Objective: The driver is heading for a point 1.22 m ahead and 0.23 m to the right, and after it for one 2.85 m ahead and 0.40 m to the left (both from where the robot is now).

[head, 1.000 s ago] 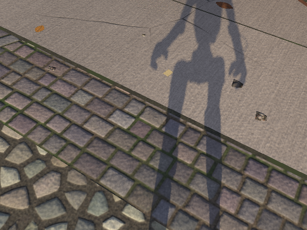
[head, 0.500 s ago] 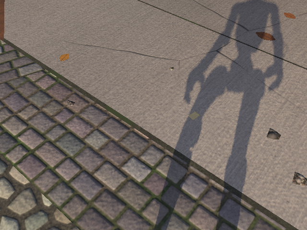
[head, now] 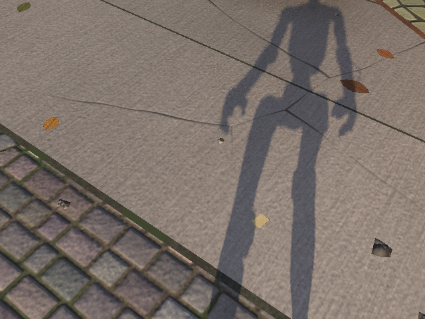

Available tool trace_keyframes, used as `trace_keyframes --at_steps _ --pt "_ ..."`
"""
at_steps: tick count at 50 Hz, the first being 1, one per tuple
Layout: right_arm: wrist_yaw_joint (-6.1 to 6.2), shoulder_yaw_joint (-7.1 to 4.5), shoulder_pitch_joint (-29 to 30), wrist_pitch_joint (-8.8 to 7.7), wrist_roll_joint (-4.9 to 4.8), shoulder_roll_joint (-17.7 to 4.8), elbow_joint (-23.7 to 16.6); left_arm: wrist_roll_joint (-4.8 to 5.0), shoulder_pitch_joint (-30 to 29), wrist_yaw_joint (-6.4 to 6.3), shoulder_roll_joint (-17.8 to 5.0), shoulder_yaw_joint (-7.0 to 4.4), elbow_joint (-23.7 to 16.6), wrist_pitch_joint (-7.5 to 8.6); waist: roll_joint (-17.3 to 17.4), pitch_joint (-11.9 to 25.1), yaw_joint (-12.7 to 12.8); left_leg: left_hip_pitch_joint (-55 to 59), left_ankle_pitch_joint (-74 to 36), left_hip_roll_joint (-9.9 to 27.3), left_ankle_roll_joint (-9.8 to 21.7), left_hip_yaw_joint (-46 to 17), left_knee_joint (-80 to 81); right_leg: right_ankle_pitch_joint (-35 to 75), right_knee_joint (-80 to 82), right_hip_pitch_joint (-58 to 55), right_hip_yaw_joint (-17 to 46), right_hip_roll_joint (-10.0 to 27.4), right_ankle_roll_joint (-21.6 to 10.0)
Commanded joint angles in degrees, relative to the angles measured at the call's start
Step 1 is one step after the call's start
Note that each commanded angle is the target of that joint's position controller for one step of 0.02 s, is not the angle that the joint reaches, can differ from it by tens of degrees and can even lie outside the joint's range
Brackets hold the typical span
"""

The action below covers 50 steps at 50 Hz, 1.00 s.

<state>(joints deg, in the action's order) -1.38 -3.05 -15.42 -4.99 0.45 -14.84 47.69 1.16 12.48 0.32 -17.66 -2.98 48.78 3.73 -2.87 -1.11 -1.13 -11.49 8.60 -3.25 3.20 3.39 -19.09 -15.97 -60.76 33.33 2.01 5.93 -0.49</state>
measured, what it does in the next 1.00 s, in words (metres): walks ahead, turning right: right foot, then left foot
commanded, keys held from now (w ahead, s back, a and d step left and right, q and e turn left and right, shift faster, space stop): w+e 0.42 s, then w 0.42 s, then no key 0.16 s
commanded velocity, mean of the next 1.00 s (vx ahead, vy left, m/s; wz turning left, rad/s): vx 0.48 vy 0.00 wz -0.28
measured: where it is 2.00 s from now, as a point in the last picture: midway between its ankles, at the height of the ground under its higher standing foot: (257, 269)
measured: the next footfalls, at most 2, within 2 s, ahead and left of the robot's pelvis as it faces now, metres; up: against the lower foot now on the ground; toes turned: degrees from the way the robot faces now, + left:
right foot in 0.32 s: +0.34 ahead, -0.17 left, +0.00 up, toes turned -12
left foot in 0.84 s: +0.68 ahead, -0.04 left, +0.00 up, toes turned -17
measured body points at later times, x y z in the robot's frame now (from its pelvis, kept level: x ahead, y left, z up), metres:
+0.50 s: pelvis +0.28 -0.09 -0.01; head +0.31 -0.10 +0.44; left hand +0.45 +0.15 -0.11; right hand +0.33 -0.38 -0.12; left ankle +0.28 +0.08 -0.66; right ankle +0.30 -0.16 -0.74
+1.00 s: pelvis +0.56 -0.10 -0.01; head +0.60 -0.09 +0.44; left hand +0.73 +0.14 -0.13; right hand +0.60 -0.39 -0.11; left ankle +0.64 -0.03 -0.74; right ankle +0.47 -0.21 -0.66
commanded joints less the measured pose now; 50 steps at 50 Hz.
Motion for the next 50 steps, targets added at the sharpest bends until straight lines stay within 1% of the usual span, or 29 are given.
trace_keyframes --at_steps 1,6,11,12,14,15,16,17,18,19,20,21,22,23,26,31,34,37,39,40,41,42,43,44,45,46,47,48,50 --pt "0.64 -1.96 2.5 -1.68 0.31 -8.1 -2.6 -0.15 1.3 -0.23 -2.7 -0.75 -2.6 -0.73 6.0 0.0 1.4 1.3 -8.0 16.7 10.5 -10.3 13.0 8.2 4.7 5.0 3.4 2.5 1.2" --pt "1.57 -2.04 0.6 -1.53 0.05 -9.4 -0.5 -0.22 -6.7 0.93 -1.2 -0.25 -5.1 -0.02 5.3 -1.9 -1.4 3.5 -10.2 14.9 7.1 -1.0 14.1 22.5 20.2 2.8 0.5 0.1 0.5" --pt "1.89 -2.57 -3.2 0.28 -0.89 -10.5 2.2 -0.16 -12.9 2.46 -1.2 -0.02 -9.4 -0.15 4.9 -3.7 -3.4 15.6 -15.7 18.6 5.7 1.6 9.7 17.0 26.3 7.1 -1.4 -1.0 -1.9" --pt "2.04 -2.75 -3.1 0.80 -1.07 -10.9 2.4 -0.17 -13.1 2.83 -1.5 -0.15 -10.1 -0.19 5.4 -3.5 -3.0 17.5 -20.2 19.2 5.1 2.2 7.5 13.9 26.7 6.9 -2.4 -1.6 -2.7" --pt "2.63 -3.23 -1.6 1.78 -1.24 -12.5 1.8 -0.29 -10.0 3.28 -3.3 -1.09 -10.6 -0.39 7.4 -0.3 -0.4 19.1 -39.6 19.1 3.6 4.1 -0.4 7.7 26.5 0.4 -6.1 -4.9 -4.7" --pt "3.01 -3.34 -0.9 2.42 -1.17 -12.9 1.5 -0.25 -4.1 3.26 -5.0 -2.21 -9.6 -0.55 7.7 3.3 3.0 18.1 -47.7 18.2 2.4 5.6 -8.9 6.8 27.3 -7.5 -7.8 -7.4 -6.1" --pt "3.44 -2.97 -0.8 2.76 -1.06 -12.2 1.0 -0.03 5.1 2.67 -8.2 -4.10 -7.3 -0.68 6.0 8.2 7.5 12.1 -46.1 15.6 0.4 7.3 -21.4 9.7 30.1 -21.4 -6.9 -9.2 -8.3" --pt "3.48 -1.79 -2.7 2.03 0.13 -9.1 -1.0 -0.01 13.0 1.36 -14.0 -6.03 -6.0 -1.31 -2.7 14.7 9.1 -6.3 -25.6 11.4 -2.5 8.3 -41.3 8.6 31.0 -41.0 12.0 2.1 -14.0" --pt "2.38 0.41 -5.4 -0.19 0.75 -3.3 -2.9 0.53 11.0 1.51 -16.2 -5.87 -7.3 -0.88 -12.9 21.0 4.6 -27.1 23.3 -1.2 -5.1 -0.8 -58.4 1.5 40.6 -55.3 44.1 13.9 -24.5" --pt "1.18 -0.90 -0.4 -2.32 -1.22 -8.8 -3.3 0.09 11.6 1.50 -11.0 -4.36 -7.7 -0.60 -6.4 20.7 8.0 -33.5 22.6 2.7 -3.5 -10.1 -61.6 -1.5 43.0 -56.2 41.7 12.6 -21.8" --pt "0.67 -0.98 3.9 -3.46 -2.64 -9.6 -4.7 -0.22 9.7 1.26 -8.5 -3.74 -7.8 -0.26 -3.8 13.5 7.9 -35.6 18.1 5.1 -2.2 -9.0 -59.3 1.8 43.0 -49.7 32.5 10.4 -19.2" --pt "1.01 -0.84 5.1 -3.91 -1.80 -8.7 -4.9 -0.33 6.2 1.21 -7.7 -3.48 -8.4 -0.03 2.1 8.7 5.3 -33.3 14.0 7.5 -1.9 -8.6 -53.2 7.3 43.5 -40.8 26.4 7.9 -17.3" --pt "1.42 -1.37 5.1 -3.49 -0.57 -9.2 -4.2 -0.69 2.9 1.06 -5.3 -2.70 -9.3 0.00 3.3 5.9 3.3 -29.7 11.4 9.4 -2.3 -7.9 -48.5 13.2 44.8 -34.2 21.7 6.5 -16.1" --pt "1.33 -1.54 3.9 -2.74 -0.37 -9.2 -4.1 -1.43 1.3 0.88 -4.9 -2.37 -10.2 0.03 1.0 5.0 1.6 -25.7 10.3 10.2 -2.8 -8.1 -47.0 18.2 46.0 -28.9 20.3 6.1 -16.7" --pt "1.41 -1.18 2.8 -0.94 0.10 -6.8 -3.7 -1.07 1.5 0.34 -5.5 -2.46 -9.7 0.46 0.8 3.7 0.3 -23.0 6.6 10.5 -5.2 -6.3 -39.5 24.2 48.9 -22.6 13.9 4.2 -16.6" --pt "0.97 -0.13 12.2 -0.98 -0.11 -4.6 -6.1 -0.52 5.0 -0.58 -7.1 -2.75 -7.7 0.50 -0.3 0.9 4.0 -20.5 -13.3 8.3 -6.0 -4.7 -19.0 19.9 50.4 -20.7 6.9 0.7 -12.4" --pt "0.37 -0.05 16.5 -1.37 -0.89 -5.0 -7.4 -0.28 7.9 -0.49 -7.3 -2.73 -5.8 0.45 -1.1 -0.8 5.9 -20.0 -17.3 7.0 -5.1 -4.8 -13.3 15.0 50.4 -23.7 8.4 2.5 -11.9" --pt "-0.33 -0.31 18.5 -1.87 -0.83 -6.2 -8.7 -0.14 9.8 -0.68 -7.5 -2.92 -4.2 -0.14 -1.2 -1.7 5.9 -23.1 -12.1 6.6 -3.0 -5.6 -9.8 17.9 46.9 -31.5 10.7 5.7 -11.2" --pt "-0.61 -0.64 16.6 -2.12 -0.82 -7.1 -8.5 -0.20 9.7 -0.97 -8.0 -3.18 -3.7 -0.65 -2.2 -1.1 4.5 -21.0 -7.4 5.9 -1.4 -5.1 -8.6 23.8 44.1 -34.8 11.5 7.0 -10.2" --pt "-0.57 -1.11 13.6 -2.26 -0.80 -8.1 -7.8 -0.23 8.8 -1.06 -8.3 -3.25 -3.8 -0.90 -2.8 0.6 2.6 -16.3 -5.5 4.6 -0.3 -3.7 -7.7 31.7 40.6 -35.3 10.8 6.3 -9.4" --pt "-0.33 -2.13 6.9 -2.33 -0.65 -9.8 -5.8 -0.41 8.1 -1.09 -7.6 -2.91 -4.0 -1.15 -2.1 4.9 -0.9 -6.7 -6.6 3.4 1.4 -2.4 -6.6 39.3 33.0 -34.2 8.7 3.5 -8.1" --pt "-0.03 -3.02 -2.5 -2.36 0.05 -12.6 -4.0 -1.09 7.7 -1.13 -5.5 -1.88 -5.1 -1.20 0.4 12.9 -4.9 9.1 -8.7 9.6 4.9 -8.5 -9.4 33.5 19.6 -26.6 6.2 0.5 -6.2" --pt "0.13 -4.48 -8.5 -1.82 0.75 -17.8 -2.8 -0.88 15.2 -0.89 -0.9 -0.45 -5.6 -0.25 13.8 21.4 -3.5 31.3 -5.9 22.9 14.2 -31.5 -8.2 10.7 -2.8 -4.8 1.6 -9.0 -1.0" --pt "-0.27 -3.34 -9.7 -1.48 -0.31 -13.5 -1.8 -0.70 14.5 -0.84 -2.3 -0.49 -5.0 0.49 17.7 22.4 -4.4 33.2 -6.4 26.2 15.9 -43.7 -1.0 -18.4 -10.7 4.0 6.5 -11.4 -0.3" --pt "-0.17 -2.25 -5.4 -1.37 -0.73 -10.5 -2.8 0.23 9.9 -0.73 -6.8 -1.65 -5.8 0.75 12.0 14.2 -4.4 26.1 -9.3 24.7 13.3 -35.9 -1.2 -16.7 -14.9 7.3 7.9 -8.3 -0.4" --pt "-0.06 -1.61 -0.3 -1.05 -0.27 -9.0 -3.9 0.16 6.5 -0.88 -7.0 -1.70 -6.6 0.62 7.5 9.4 -2.7 17.8 -18.5 22.6 11.6 -27.6 -1.3 -12.8 -13.2 6.1 5.3 -5.4 0.0" --pt "-0.22 -0.98 2.8 -0.83 -0.12 -7.2 -4.0 -0.71 4.6 -1.06 -6.6 -1.88 -7.0 0.29 5.1 5.7 -1.2 10.5 -27.0 20.4 11.0 -22.0 -0.5 -10.7 -9.6 4.3 3.5 -3.6 0.5" --pt "-0.32 -0.51 4.2 -0.98 0.21 -6.1 -3.9 -1.21 4.9 -1.22 -6.0 -2.12 -6.9 -0.32 5.8 4.8 0.6 5.8 -32.5 18.5 9.9 -18.2 0.3 -9.1 -5.9 0.6 3.3 -1.8 0.7" --pt "-0.43 -0.11 6.2 -1.09 0.69 -5.4 -3.0 -1.02 7.8 -1.49 -2.8 -1.56 -5.8 -1.60 8.0 5.1 3.0 -0.2 -38.6 16.0 9.9 -12.8 2.3 -6.3 0.0 -5.8 2.1 -1.6 1.9"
